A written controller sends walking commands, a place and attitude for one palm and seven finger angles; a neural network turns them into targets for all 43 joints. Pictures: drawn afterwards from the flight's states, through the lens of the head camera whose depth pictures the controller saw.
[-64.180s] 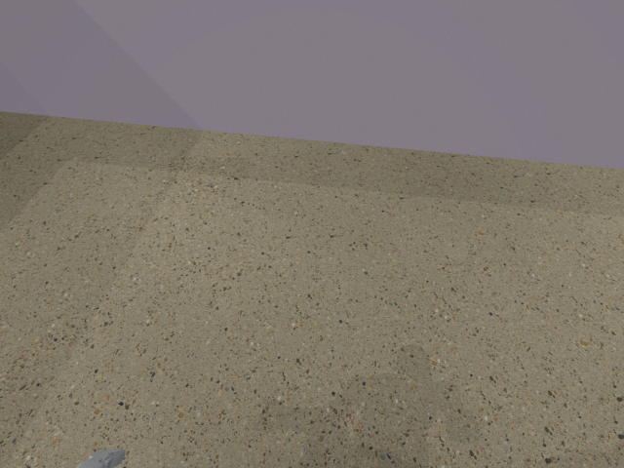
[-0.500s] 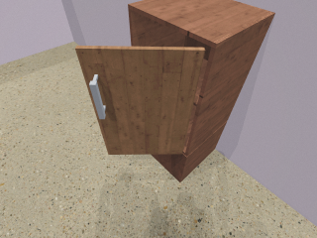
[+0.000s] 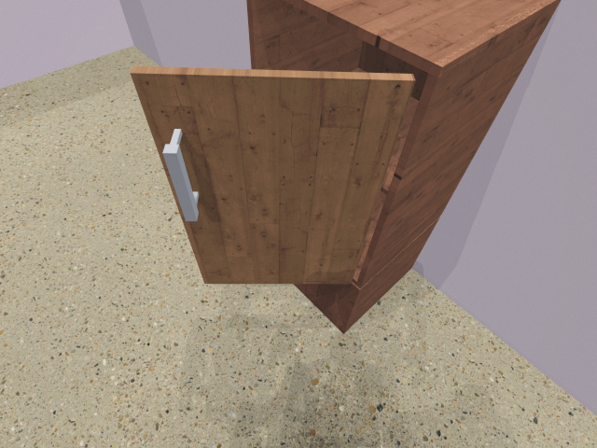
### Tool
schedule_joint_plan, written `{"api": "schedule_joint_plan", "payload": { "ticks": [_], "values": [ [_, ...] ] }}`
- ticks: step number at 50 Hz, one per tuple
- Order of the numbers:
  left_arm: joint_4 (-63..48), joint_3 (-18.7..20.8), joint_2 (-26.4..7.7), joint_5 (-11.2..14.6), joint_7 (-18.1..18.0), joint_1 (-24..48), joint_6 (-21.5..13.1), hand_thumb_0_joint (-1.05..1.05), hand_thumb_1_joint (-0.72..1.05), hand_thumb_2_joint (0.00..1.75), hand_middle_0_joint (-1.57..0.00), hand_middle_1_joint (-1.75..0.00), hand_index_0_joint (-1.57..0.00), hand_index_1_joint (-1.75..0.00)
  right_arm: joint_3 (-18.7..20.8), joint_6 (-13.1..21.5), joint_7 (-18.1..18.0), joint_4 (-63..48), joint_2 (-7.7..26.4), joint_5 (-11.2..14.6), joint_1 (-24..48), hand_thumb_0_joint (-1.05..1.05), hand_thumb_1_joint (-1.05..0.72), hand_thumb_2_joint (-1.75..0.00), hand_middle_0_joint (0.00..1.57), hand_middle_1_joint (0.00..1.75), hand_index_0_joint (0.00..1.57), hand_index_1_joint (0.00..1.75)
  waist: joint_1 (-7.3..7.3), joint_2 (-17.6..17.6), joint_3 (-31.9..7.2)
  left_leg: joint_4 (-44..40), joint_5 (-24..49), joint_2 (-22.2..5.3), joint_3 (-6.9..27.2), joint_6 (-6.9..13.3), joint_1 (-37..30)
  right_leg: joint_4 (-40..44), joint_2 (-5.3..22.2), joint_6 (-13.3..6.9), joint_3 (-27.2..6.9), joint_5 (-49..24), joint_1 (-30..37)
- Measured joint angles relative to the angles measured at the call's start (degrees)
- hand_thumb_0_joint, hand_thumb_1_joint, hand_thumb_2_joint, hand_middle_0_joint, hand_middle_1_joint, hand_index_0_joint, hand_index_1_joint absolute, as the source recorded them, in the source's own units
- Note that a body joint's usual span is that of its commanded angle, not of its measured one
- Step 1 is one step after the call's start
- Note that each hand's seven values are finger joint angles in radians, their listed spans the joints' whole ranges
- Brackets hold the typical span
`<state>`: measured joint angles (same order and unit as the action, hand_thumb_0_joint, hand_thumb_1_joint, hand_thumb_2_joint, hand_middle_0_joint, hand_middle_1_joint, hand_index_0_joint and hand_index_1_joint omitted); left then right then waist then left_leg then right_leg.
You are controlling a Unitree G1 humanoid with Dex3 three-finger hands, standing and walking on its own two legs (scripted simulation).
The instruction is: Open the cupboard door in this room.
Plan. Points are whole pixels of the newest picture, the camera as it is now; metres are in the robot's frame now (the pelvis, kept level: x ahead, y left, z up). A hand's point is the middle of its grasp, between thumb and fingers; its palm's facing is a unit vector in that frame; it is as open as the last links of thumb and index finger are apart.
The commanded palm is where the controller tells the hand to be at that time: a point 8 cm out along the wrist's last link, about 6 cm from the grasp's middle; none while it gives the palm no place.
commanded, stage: come to a stop and stand still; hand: left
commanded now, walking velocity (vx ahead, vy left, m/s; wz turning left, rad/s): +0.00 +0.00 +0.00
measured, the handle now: (184, 177) +0.51 +0.22 +0.03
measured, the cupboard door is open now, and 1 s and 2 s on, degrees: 48 48 48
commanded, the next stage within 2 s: look again from close up in 1.40 s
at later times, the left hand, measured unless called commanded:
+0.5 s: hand out of the picture -0.01 +0.15 -0.16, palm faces +0.04 -0.97 -0.23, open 7.4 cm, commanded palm none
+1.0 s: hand out of the picture -0.05 +0.12 -0.15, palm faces +0.03 -0.98 -0.21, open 7.4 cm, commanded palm none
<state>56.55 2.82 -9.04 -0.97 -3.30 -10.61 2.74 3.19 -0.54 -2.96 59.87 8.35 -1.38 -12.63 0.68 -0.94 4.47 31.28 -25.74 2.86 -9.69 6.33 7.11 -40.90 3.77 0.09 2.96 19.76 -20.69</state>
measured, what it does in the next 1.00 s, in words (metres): steps on the spot: right foot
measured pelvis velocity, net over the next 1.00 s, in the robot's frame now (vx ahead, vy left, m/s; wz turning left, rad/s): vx -0.04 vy -0.06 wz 0.03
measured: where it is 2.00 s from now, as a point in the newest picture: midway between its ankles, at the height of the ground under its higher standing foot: outside the picture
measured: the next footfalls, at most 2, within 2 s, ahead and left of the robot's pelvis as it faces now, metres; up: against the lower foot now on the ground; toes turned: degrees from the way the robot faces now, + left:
right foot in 0.22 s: +0.01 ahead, -0.14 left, +0.00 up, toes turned +0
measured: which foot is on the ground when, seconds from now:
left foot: down 0.00-1.00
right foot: up 0.00-0.20, down 0.22-1.00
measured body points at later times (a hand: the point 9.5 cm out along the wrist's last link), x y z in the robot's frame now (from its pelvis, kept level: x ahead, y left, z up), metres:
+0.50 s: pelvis -0.04 -0.03 +0.01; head -0.03 -0.04 +0.46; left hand -0.01 +0.21 -0.14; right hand +0.02 -0.26 -0.15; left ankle -0.07 +0.05 -0.72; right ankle -0.03 -0.14 -0.72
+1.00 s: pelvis -0.04 -0.06 +0.02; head -0.03 -0.07 +0.47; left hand -0.05 +0.17 -0.14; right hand -0.09 -0.27 -0.15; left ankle -0.07 +0.05 -0.72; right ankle -0.03 -0.14 -0.72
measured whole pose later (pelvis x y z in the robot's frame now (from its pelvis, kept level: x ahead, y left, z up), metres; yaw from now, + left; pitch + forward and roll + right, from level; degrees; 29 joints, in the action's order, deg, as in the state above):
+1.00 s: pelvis -0.04 -0.06 +0.02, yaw +1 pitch -1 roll +1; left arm 63.8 -1.0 -8.4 -0.1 -1.8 -16.3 -1.0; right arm -1.0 0.8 -1.5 66.5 9.0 -0.9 -20.3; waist 1.0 1.0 1.9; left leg 24.1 -14.7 0.2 -3.9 0.7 8.7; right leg -26.2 -1.4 -3.2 2.9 13.0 -12.6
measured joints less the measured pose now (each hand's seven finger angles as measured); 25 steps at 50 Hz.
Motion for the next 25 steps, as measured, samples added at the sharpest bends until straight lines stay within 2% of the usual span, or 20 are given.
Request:
{"api": "schedule_joint_plan", "payload": {
  "ticks": [2,5,9,11,13,15,17,19,25],
  "values": [
    [0.18,0.36,-0.59,-0.08,-0.25,0.29,0.9,0.0,0.91,0.9,-0.2,-0.29,-0.2,-0.29,-0.56,0.53,-0.4,-0.52,-0.3,-0.18,0.33,0.02,-0.93,-0.9,0.2,0.3,0.2,0.3,-0.21,-1.34,0.97,-0.51,1.68,0.37,-0.62,-0.53,-0.71,-7.51,-1.25,-0.13,-2.84,3.39,-1.43],
    [0.39,0.46,-0.34,0.0,-0.06,0.13,1.29,0.0,0.91,0.9,-0.2,-0.29,-0.2,-0.29,-1.01,0.6,-0.47,-0.76,-0.13,-0.31,-0.13,0.01,-0.93,-0.9,0.2,0.3,0.2,0.3,-0.29,-0.75,1.29,-2.3,2.65,0.04,-0.03,-0.61,-1.47,-12.14,-2.83,0.07,-3.47,4.31,-1.54],
    [0.43,-0.27,0.35,0.04,0.42,-0.49,0.82,0.0,0.91,0.9,-0.2,-0.29,-0.2,-0.29,-1.28,0.41,-0.16,0.07,-0.02,-0.22,-0.57,0.01,-0.92,-0.9,0.2,0.3,0.2,0.3,-0.55,0.55,1.66,-4.31,4.16,-0.52,0.89,-0.89,-2.18,-3.5,-2.79,-0.06,-1.65,3.13,2.8],
    [0.81,-0.98,0.15,0.13,0.18,-1.45,-0.96,0.0,0.91,0.9,-0.2,-0.29,-0.2,-0.29,-1.31,0.14,0.63,-0.35,0.0,0.48,-1.46,0.01,-0.92,-0.9,0.2,0.3,0.2,0.3,-0.55,0.58,0.5,-0.68,4.49,-0.84,1.2,-1.85,0.71,3.17,-2.55,-0.68,-1.19,-4.48,4.83],
    [0.69,-1.37,-0.06,0.11,0.13,-2.85,-2.86,0.0,0.91,0.9,-0.2,-0.29,-0.2,-0.29,-1.32,0.3,1.1,-1.85,0.46,0.66,-2.37,0.01,-0.92,-0.9,0.2,0.3,0.21,0.3,-0.97,0.72,-0.34,5.46,4.17,-1.21,2.04,-3.5,4.29,6.43,-2.67,-0.67,-1.18,-2.81,6.2],
    [0.91,-2.14,0.08,-0.2,0.24,-4.22,-3.75,0.0,0.91,0.9,-0.2,-0.29,-0.2,-0.29,-1.24,0.38,1.32,-3.26,1.26,0.75,-2.0,0.01,-0.92,-0.9,0.2,0.3,0.21,0.3,-0.76,1.94,-0.7,5.24,2.71,-1.73,4.2,-4.76,5.24,6.33,-3.57,-0.56,-1.19,-0.1,5.87],
    [1.94,-2.74,-0.12,0.04,0.44,-4.92,-3.71,0.0,0.91,0.9,-0.2,-0.29,-0.2,-0.29,-1.28,0.79,1.38,-3.6,1.41,0.8,-1.1,0.01,-0.92,-0.9,0.2,0.3,0.21,0.3,0.02,1.99,-0.81,3.07,2.26,-1.51,4.59,-3.33,4.12,5.54,-3.67,-0.29,-1.37,0.39,5.68],
    [2.98,-2.98,-0.37,0.37,0.57,-4.88,-3.0,0.0,0.91,0.9,-0.2,-0.29,-0.2,-0.29,-1.71,1.44,1.19,-3.61,1.31,0.61,-0.97,0.01,-0.92,-0.9,0.2,0.3,0.2,0.3,0.16,1.51,-1.16,1.74,3.57,-1.09,4.38,-2.54,3.08,5.98,-3.33,-0.11,-1.6,-0.29,6.35],
    [3.53,-3.34,-0.14,0.53,1.04,-4.32,-2.49,0.0,0.9,0.9,-0.2,-0.29,-0.2,-0.29,-2.72,1.42,0.81,-2.13,2.16,0.47,-0.91,0.01,-0.92,-0.9,0.2,0.3,0.2,0.3,-0.83,2.65,-2.33,-2.14,6.87,-1.2,4.3,-3.17,0.93,9.71,-3.58,-0.78,-1.65,-3.25,8.43]
  ]
}}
